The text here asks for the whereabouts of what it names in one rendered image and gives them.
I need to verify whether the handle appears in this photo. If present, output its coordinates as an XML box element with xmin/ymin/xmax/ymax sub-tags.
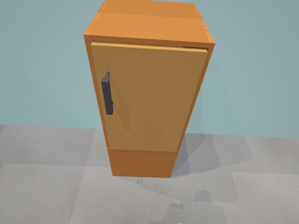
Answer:
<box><xmin>101</xmin><ymin>71</ymin><xmax>113</xmax><ymax>115</ymax></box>

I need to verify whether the cupboard door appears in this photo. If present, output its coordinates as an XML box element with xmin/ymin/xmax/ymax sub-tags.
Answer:
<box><xmin>91</xmin><ymin>42</ymin><xmax>207</xmax><ymax>152</ymax></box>

